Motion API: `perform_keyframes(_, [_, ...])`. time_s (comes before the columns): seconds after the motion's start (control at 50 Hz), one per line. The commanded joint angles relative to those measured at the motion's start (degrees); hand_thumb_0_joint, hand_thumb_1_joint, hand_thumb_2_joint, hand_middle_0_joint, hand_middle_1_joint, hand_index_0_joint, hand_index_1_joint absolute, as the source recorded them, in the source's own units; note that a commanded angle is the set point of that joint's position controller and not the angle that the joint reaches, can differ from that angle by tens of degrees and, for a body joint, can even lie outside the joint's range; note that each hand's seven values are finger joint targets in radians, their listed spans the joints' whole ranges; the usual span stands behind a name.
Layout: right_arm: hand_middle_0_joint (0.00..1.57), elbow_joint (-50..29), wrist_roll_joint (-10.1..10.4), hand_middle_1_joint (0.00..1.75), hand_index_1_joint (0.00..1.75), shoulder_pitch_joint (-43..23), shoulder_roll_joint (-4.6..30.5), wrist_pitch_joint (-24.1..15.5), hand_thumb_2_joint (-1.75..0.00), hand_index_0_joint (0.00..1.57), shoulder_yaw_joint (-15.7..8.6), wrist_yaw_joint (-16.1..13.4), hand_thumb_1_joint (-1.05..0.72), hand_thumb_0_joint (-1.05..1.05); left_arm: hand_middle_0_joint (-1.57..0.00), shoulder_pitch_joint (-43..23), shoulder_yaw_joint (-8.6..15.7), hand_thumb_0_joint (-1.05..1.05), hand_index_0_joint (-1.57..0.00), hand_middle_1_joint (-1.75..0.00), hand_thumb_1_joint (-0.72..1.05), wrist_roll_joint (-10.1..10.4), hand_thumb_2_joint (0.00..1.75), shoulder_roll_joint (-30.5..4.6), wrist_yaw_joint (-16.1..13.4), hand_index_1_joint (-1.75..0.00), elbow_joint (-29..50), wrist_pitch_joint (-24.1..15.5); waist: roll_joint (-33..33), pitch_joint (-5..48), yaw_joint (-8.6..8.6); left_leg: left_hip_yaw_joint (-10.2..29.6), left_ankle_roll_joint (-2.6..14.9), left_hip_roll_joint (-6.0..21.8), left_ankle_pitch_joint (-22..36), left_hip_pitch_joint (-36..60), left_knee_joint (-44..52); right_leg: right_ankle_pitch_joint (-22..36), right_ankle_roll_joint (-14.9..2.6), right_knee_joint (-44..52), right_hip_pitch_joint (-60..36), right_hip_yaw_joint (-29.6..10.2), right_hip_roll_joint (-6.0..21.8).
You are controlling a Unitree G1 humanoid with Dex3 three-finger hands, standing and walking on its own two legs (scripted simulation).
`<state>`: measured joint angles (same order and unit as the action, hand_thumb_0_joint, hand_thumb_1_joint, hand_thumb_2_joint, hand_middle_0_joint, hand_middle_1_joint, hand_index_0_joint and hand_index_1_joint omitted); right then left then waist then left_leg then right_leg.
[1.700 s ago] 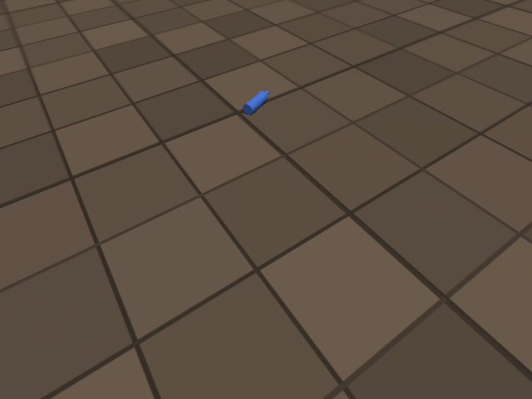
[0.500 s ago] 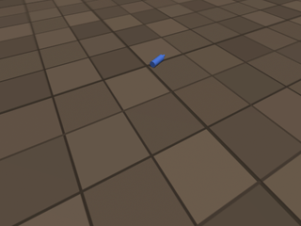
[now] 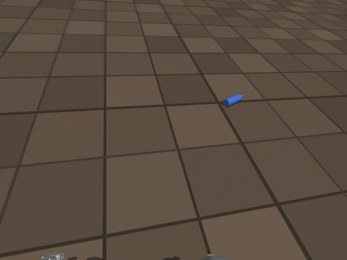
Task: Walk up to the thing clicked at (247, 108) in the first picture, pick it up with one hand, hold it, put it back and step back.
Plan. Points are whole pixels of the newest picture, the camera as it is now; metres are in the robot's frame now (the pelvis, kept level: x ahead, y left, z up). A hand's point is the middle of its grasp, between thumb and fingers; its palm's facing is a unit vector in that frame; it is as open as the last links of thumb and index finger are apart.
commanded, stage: walk up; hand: left
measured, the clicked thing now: (234, 99) +1.77 -0.65 -0.74
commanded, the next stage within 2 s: none
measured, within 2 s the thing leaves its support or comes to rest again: neither
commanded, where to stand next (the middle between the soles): +1.59 -1.04 m, yaw +38 degrees
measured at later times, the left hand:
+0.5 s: hand (130, 212) +0.29 +0.14 -0.13, palm faces +0.26 -0.90 -0.34, open 7.4 cm
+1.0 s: hand (162, 149) +0.57 +0.06 -0.17, palm faces +0.26 -0.93 -0.27, open 7.4 cm
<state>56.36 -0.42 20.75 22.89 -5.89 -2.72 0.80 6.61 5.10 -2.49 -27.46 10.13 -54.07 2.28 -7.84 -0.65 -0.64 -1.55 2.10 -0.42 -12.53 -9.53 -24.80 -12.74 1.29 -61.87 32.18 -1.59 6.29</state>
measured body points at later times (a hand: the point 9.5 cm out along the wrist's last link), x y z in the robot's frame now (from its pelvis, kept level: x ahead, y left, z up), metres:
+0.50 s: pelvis +0.29 -0.14 +0.00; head +0.31 -0.14 +0.45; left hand +0.28 +0.19 -0.11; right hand +0.47 -0.45 -0.10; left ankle +0.30 -0.01 -0.66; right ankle +0.27 -0.24 -0.74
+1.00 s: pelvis +0.54 -0.24 -0.02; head +0.54 -0.19 +0.43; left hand +0.55 +0.11 -0.15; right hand +0.66 -0.57 -0.08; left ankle +0.50 -0.07 -0.74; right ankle +0.72 -0.41 -0.69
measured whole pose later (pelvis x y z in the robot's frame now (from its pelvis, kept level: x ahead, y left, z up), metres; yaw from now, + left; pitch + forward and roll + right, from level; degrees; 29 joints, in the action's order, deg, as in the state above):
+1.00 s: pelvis +0.54 -0.24 -0.02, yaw +20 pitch -2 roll +1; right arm 52.7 -1.3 23.9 24.6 -6.6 -2.2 -1.8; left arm 11.1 6.3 -2.4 -28.3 8.8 -43.5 3.6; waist -9.2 -3.7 0.8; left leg -0.7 -0.4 5.2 -17.9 -16.2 -35.9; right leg -16.4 0.9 -52.7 33.8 -5.7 10.4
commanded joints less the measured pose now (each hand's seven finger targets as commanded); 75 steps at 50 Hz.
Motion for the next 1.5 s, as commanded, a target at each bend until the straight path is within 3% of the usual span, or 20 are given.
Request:
perform_keyframes(0.0, [0.2,-5.0,0.6,0.3,0.3,-0.6,20.5,-3.2,-0.9,0.2,-5.4,-2.3,-0.9,0.0,-0.2,-6.3,3.5,0.0,-0.2,-0.3,0.9,-0.7,0.9,-11.6,-0.4,-0.3,6.2,-0.7,10.2,-0.2,-0.72,15.4,7.33,11.2,-16.8,1.6,15.6,4.4,1.39,5.3,5.5,-2.3,1.0])
perform_keyframes(0.16, [0.2,-5.9,-0.6,0.3,0.3,2.6,21.7,-2.4,-0.9,0.2,-5.8,-2.9,-0.9,0.0,-0.2,-14.5,3.4,0.0,-0.2,-0.3,0.9,-0.4,0.9,-9.4,-0.9,-0.3,10.8,-2.3,15.2,-4.1,2.45,16.2,9.84,13.6,-6.5,4.4,10.1,-0.1,0.41,22.1,5.0,-3.6,3.5])
perform_keyframes(0.24, [0.2,-8.1,-1.1,0.3,0.3,-4.3,20.8,-1.6,-0.9,0.2,-5.3,-3.5,-0.9,0.0,-0.2,0.2,5.0,0.0,-0.2,-0.3,0.9,-0.2,0.9,-9.6,-2.0,-0.3,7.1,-3.6,15.0,3.9,-6.94,10.1,6.73,11.6,16.8,-5.0,-11.9,-6.0,-2.71,31.6,-20.6,2.2,-1.4])
perform_keyframes(0.26, [0.2,-8.8,-1.2,0.3,0.3,-3.8,16.2,-1.5,-0.9,0.2,-3.8,-3.7,-0.9,0.0,-0.2,11.9,6.9,0.0,-0.2,-0.3,0.9,-0.7,0.9,-14.2,-3.0,-0.3,3.5,-4.4,3.1,10.1,-12.19,6.9,4.0,6.5,11.8,-15.1,-31.8,-8.8,-3.22,33.2,-36.3,-1.4,-1.3])
perform_keyframes(0.28, [0.2,-10.1,-0.9,0.3,0.3,-2.3,9.2,-1.9,-0.9,0.2,-1.2,-3.7,-0.9,0.0,-0.2,17.9,8.2,0.0,-0.2,-0.3,0.9,-1.7,0.9,-20.1,-4.1,-0.3,1.8,-4.9,-16.9,9.4,-14.27,0.9,1.89,-2.3,-17.2,-35.4,-47.4,-20.8,-2.17,41.9,-45.7,-17.9,11.4])
perform_keyframes(0.32, [0.2,-8.0,-0.6,0.3,0.3,-1.0,15.9,-1.6,-0.9,0.2,-2.2,-5.2,-0.9,0.0,-0.2,7.7,7.4,0.0,-0.2,-0.3,0.9,0.3,0.9,-22.0,-5.6,-0.3,5.4,-4.7,-12.9,7.9,-8.63,2.1,1.91,1.6,-18.1,-42.1,-57.8,-19.3,-9.92,51.5,-44.0,-38.0,21.5])
perform_keyframes(0.4, [0.2,-4.5,1.0,0.3,0.3,-1.1,14.2,-1.4,-0.9,0.2,-2.3,-2.9,-0.9,0.0,-0.2,3.7,3.8,0.0,-0.2,-0.3,0.9,0.7,0.9,-10.8,-6.3,-0.3,6.3,-5.6,-2.2,-1.6,-2.87,5.1,2.89,5.3,-5.7,-29.3,-41.5,18.3,-6.04,41.0,-27.2,-2.2,7.4])
perform_keyframes(0.6, [0.2,-5.4,1.0,0.3,0.3,8.8,14.2,0.2,-0.9,0.2,-4.6,-3.5,-0.9,0.0,-0.2,4.1,2.5,0.0,-0.2,-0.3,0.9,0.2,0.9,-8.5,-5.0,-0.3,13.9,-3.9,2.7,4.0,2.84,-7.2,1.81,-0.6,13.3,8.5,-12.3,21.0,-7.42,29.9,-12.7,8.9,3.4])
perform_keyframes(0.64, [0.2,-5.7,-0.1,0.3,0.3,14.6,18.6,0.3,-0.9,0.2,-6.6,-4.9,-0.9,0.0,-0.2,9.0,1.5,0.0,-0.2,-0.3,0.9,0.0,0.9,-6.1,-5.7,-0.3,14.5,-3.5,10.8,6.3,6.34,6.1,6.96,5.9,0.6,20.5,-9.6,15.8,-4.26,8.3,-1.2,8.6,-0.4])
perform_keyframes(0.66, [0.2,-7.5,-0.7,0.3,0.3,16.6,22.9,0.4,-0.9,0.2,-7.9,-5.8,-0.9,0.0,-0.2,12.5,1.4,0.0,-0.2,-0.3,0.9,-0.2,0.9,-4.4,-5.9,-0.3,15.2,-3.0,21.3,9.9,6.0,33.7,13.94,22.7,-6.0,27.3,-4.4,-19.8,-1.21,-8.8,10.6,7.4,-7.1])
perform_keyframes(0.7, [0.2,-10.8,2.7,0.3,0.3,9.8,24.8,0.1,-0.9,0.2,-8.2,-7.0,-0.9,0.0,-0.2,11.0,3.3,0.0,-0.2,-0.3,0.9,-0.5,0.9,-15.0,-5.8,-0.3,15.9,-1.6,10.8,8.3,4.89,54.7,19.55,33.3,-18.7,20.7,7.9,-17.7,-0.26,-21.9,15.4,-7.9,-3.9])
perform_keyframes(0.76, [0.2,-11.0,2.0,0.3,0.3,1.3,19.2,-1.3,-0.9,0.2,-4.7,-6.9,-0.9,0.0,-0.2,5.8,3.6,0.0,-0.2,-0.3,0.9,0.5,0.9,-12.9,-5.3,-0.3,14.7,-1.8,4.7,-0.3,1.36,27.1,12.29,21.8,0.4,-3.3,6.2,-9.5,-0.45,-17.3,5.0,-7.5,0.9])
perform_keyframes(0.8, [0.2,-10.5,1.5,0.3,0.3,-2.1,19.5,-2.1,-0.9,0.2,-4.6,-5.8,-0.9,0.0,-0.2,10.2,3.9,0.0,-0.2,-0.3,0.9,0.3,0.9,-11.8,-4.2,-0.3,13.4,-0.7,9.8,-2.9,-1.64,16.9,11.57,17.6,-9.0,-13.5,6.8,-7.7,-0.44,-12.2,0.1,-5.7,2.2])
perform_keyframes(1.02, [0.2,-8.1,-1.3,0.3,0.3,-2.5,24.9,-1.9,-0.9,0.2,-6.2,-4.1,-0.9,0.0,-0.2,1.9,5.2,0.0,-0.2,-0.3,0.9,0.0,0.9,-9.7,-1.7,-0.3,15.1,0.3,20.1,-1.0,-0.04,9.2,8.06,13.3,-15.2,-16.6,4.7,-3.8,-0.78,18.2,-10.4,2.6,1.2])
perform_keyframes(1.1, [0.2,-8.0,-1.2,0.3,0.3,-2.5,15.0,0.1,-0.9,0.2,-3.0,-5.2,-0.9,0.0,-0.2,20.1,8.0,0.0,-0.2,-0.3,0.9,-1.2,0.9,-14.6,-3.6,-0.3,9.0,-1.2,-2.4,7.4,-11.23,-1.7,3.53,5.3,-7.9,-30.0,-36.5,-11.8,-2.8,35.3,-36.6,-0.9,-0.2])
perform_keyframes(1.12, [0.2,-9.2,0.2,0.3,0.3,-1.1,10.8,0.0,-0.9,0.2,-1.3,-5.6,-0.9,0.0,-0.2,20.0,8.5,0.0,-0.2,-0.3,0.9,-2.0,0.9,-19.9,-4.5,-0.3,9.9,-1.8,-15.4,4.4,-11.21,-1.0,1.33,-3.8,-23.0,-45.5,-47.6,-15.4,-5.27,45.2,-37.6,-21.8,11.9])
perform_keyframes(1.16, [0.2,-6.3,-0.3,0.3,0.3,0.3,16.7,0.6,-0.9,0.2,-3.4,-7.4,-0.9,0.0,-0.2,7.9,8.4,0.0,-0.2,-0.3,0.9,0.4,0.9,-20.5,-5.9,-0.3,13.2,-2.1,-11.0,1.4,-4.26,5.0,1.15,4.4,-16.5,-39.4,-51.7,-25.6,-9.61,52.0,-26.6,-31.7,17.1])
perform_keyframes(1.24, [0.2,-1.8,1.3,0.3,0.3,3.9,16.5,0.2,-0.9,0.2,-2.8,-5.8,-0.9,0.0,-0.2,5.2,4.8,0.0,-0.2,-0.3,0.9,0.4,0.9,-11.0,-6.2,-0.3,12.5,-2.8,-6.1,-3.1,-0.78,4.2,1.17,3.5,-7.1,-30.1,-39.8,0.1,-8.25,42.7,-20.4,-5.5,5.2])
perform_keyframes(1.36, [0.2,-5.2,0.8,0.3,0.3,0.4,14.3,0.3,-0.9,0.2,-1.7,-5.1,-0.9,0.0,-0.2,7.6,3.5,0.0,-0.2,-0.3,0.9,-0.5,0.9,-7.8,-6.1,-0.3,15.6,-2.9,-2.8,-3.1,-2.74,-1.8,0.44,2.0,-2.7,-23.9,-22.6,14.6,-11.99,43.2,-22.9,-2.4,7.6])
perform_keyframes(1.48, [0.2,-4.6,0.8,0.3,0.3,13.6,16.2,0.5,-0.9,0.2,-3.8,-6.7,-0.9,0.0,-0.2,6.6,2.2,0.0,-0.2,-0.3,0.9,-0.9,0.9,-6.6,-6.0,-0.3,20.0,-1.9,6.7,3.8,4.83,-0.5,4.73,3.0,9.4,10.4,-6.7,23.7,-3.82,19.5,-6.7,5.8,1.1])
